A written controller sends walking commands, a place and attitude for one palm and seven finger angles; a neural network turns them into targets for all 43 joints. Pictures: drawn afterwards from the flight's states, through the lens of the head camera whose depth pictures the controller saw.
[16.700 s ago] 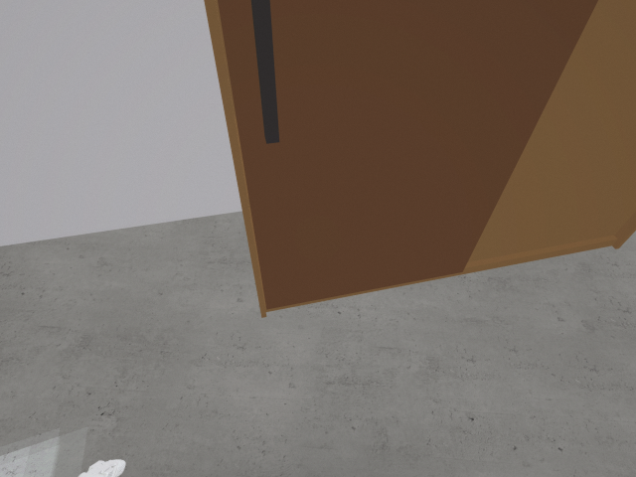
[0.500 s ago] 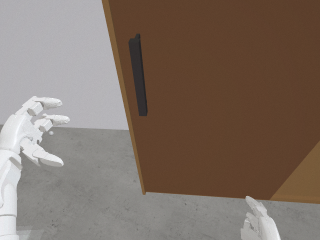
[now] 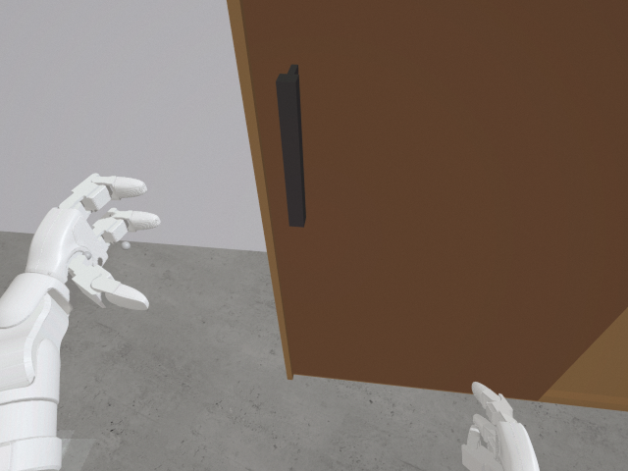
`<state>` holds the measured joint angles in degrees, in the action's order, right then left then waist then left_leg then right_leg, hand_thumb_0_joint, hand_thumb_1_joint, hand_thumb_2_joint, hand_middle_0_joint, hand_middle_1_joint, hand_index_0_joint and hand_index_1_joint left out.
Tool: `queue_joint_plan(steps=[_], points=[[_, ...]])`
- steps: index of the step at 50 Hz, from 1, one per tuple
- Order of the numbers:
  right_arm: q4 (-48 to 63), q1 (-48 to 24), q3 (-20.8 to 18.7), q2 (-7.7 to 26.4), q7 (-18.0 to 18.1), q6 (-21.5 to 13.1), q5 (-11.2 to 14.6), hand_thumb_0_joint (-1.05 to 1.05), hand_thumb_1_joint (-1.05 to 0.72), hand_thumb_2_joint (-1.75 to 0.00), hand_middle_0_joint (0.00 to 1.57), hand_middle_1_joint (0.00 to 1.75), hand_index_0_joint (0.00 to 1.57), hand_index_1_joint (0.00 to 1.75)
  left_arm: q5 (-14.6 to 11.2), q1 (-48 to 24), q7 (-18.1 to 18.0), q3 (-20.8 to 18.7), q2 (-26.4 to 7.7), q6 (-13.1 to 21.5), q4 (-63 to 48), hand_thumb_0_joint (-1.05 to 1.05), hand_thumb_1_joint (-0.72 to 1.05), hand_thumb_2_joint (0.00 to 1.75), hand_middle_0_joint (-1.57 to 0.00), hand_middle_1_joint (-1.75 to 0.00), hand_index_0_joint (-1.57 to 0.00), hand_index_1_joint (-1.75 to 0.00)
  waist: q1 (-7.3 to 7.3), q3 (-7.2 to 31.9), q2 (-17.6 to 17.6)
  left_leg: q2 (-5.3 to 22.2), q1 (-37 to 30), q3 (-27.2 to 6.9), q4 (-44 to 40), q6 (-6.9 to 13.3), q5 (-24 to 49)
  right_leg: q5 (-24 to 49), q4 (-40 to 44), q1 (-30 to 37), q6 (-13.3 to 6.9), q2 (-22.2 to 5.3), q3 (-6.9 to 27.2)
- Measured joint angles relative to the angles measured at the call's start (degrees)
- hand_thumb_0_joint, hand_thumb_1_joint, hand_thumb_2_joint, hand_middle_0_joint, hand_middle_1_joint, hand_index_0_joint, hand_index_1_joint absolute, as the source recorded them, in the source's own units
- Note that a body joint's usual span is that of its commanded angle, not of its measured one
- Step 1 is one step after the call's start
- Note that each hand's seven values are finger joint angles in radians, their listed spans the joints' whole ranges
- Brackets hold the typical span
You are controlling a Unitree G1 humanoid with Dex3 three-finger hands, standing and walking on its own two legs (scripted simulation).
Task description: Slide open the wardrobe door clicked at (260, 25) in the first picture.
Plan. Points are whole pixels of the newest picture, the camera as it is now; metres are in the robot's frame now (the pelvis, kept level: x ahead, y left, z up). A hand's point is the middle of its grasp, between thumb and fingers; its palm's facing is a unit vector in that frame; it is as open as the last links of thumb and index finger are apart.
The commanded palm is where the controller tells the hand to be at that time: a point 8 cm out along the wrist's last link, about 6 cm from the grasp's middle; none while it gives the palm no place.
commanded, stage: move the hooked fingers beside the handle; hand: left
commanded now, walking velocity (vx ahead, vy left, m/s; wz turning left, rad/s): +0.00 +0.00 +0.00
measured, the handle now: (295, 152) +0.55 +0.11 +0.15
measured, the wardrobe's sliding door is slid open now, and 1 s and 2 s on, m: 0.00 0.00 0.00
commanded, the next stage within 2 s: none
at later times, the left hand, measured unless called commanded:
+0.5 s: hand (178, 213) +0.36 +0.22 +0.17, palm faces +0.04 -1.00 -0.02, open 14.0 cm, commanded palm +0.33 +0.27 +0.17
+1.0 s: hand (218, 186) +0.42 +0.19 +0.17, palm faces +0.02 -1.00 -0.02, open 14.0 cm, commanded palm +0.40 +0.24 +0.16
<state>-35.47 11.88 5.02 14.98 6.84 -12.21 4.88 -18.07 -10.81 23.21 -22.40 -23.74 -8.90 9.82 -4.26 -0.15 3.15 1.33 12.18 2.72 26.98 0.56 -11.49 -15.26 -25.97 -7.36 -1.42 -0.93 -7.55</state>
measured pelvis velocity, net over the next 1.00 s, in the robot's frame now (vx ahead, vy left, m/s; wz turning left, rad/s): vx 0.01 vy -0.01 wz -0.03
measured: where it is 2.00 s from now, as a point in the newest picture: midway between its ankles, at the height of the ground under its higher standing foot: outside the picture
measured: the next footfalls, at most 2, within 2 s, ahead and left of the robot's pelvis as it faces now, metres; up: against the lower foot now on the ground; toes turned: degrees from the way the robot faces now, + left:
none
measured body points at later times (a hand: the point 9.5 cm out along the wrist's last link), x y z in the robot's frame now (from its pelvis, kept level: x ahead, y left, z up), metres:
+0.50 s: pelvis +0.00 +0.00 +0.00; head -0.01 -0.02 +0.45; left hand +0.35 +0.28 +0.17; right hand +0.17 -0.25 -0.09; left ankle +0.04 +0.11 -0.74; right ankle -0.01 -0.10 -0.74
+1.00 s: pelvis +0.01 -0.01 +0.00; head +0.01 -0.02 +0.45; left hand +0.41 +0.24 +0.17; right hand +0.13 -0.27 -0.10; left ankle +0.04 +0.11 -0.74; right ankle -0.01 -0.10 -0.74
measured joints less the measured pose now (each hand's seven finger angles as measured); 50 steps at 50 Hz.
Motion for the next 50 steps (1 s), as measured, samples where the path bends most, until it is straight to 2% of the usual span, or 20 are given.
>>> queue_joint_plan(steps=[5,11,20,28,35,40,50], points=[[-0.39,-0.56,0.27,-0.38,0.12,0.63,-0.12,0.01,-0.9,-0.9,0.2,0.3,0.2,0.3,1.28,-3.42,-1.84,1.77,0.45,-0.44,2.99,-0.01,-0.51,0.3,-0.3,-1.2,-0.3,-1.2,0.85,0.01,-0.32,-0.02,0.29,0.14,-0.39,0.01,0.34,0.25,0.1,-0.49,-0.01,-0.01,0.15],[-0.26,0.07,0.09,-0.47,-0.39,1.29,-0.32,0.01,-0.9,-0.9,0.2,0.3,0.2,0.3,1.82,-5.49,-3.43,1.54,0.69,-0.04,5.01,-0.01,-0.5,0.3,-0.3,-1.2,-0.3,-1.2,1.85,0.47,-0.46,0.18,0.19,0.88,-1.0,-0.05,0.43,0.41,0.31,-0.91,-0.08,0.17,0.92],[-0.8,1.44,-0.9,0.46,-0.42,2.69,0.01,0.01,-0.9,-0.9,0.2,0.3,0.2,0.3,2.7,-7.61,-4.8,2.38,0.99,-0.51,8.03,-0.01,-0.5,0.3,-0.3,-1.2,-0.3,-1.2,2.27,0.74,-0.54,0.38,0.93,1.05,-0.49,-0.18,0.02,-0.05,-0.37,-1.81,-0.17,0.31,1.15],[-1.68,1.76,-1.41,0.67,-0.32,3.15,-0.14,0.01,-0.9,-0.9,0.2,0.3,0.2,0.3,3.47,-11.57,-6.49,3.99,1.95,1.67,11.18,-0.01,-0.5,0.3,-0.3,-1.2,-0.3,-1.2,2.85,0.83,-0.64,0.54,1.51,1.03,-0.29,-0.34,-0.1,-0.2,-0.61,-2.45,-0.36,0.47,1.17],[-1.35,2.0,-1.57,0.42,-0.86,4.34,-0.13,0.01,-0.9,-0.9,0.2,0.3,0.2,0.3,4.22,-13.97,-7.73,4.21,1.98,1.47,14.85,-0.01,-0.5,0.3,-0.3,-1.2,-0.3,-1.2,3.69,1.46,-0.6,0.82,2.0,1.57,-0.17,-0.5,-0.34,-0.45,-1.13,-3.38,-0.5,0.69,1.76],[-1.56,2.48,-1.69,0.42,-0.96,4.96,-0.23,0.01,-0.9,-0.9,0.2,0.3,0.2,0.3,4.67,-15.89,-8.72,4.41,2.36,2.58,17.08,-0.01,-0.5,0.3,-0.3,-1.2,-0.3,-1.2,3.9,1.46,-0.69,0.93,2.44,1.57,0.13,-0.59,-0.51,-0.67,-1.5,-3.86,-0.6,0.77,1.79],[-2.56,3.71,-2.2,0.93,-0.97,5.78,-0.39,0.01,-0.9,-0.9,0.2,0.3,0.2,0.3,5.91,-23.12,-9.46,5.52,1.43,5.1,25.92,-0.01,-0.5,0.3,-0.3,-1.2,-0.3,-1.2,4.85,1.3,-0.93,1.11,4.73,1.15,1.52,-0.63,-0.94,-0.97,-2.4,-5.79,-0.71,0.9,1.44]])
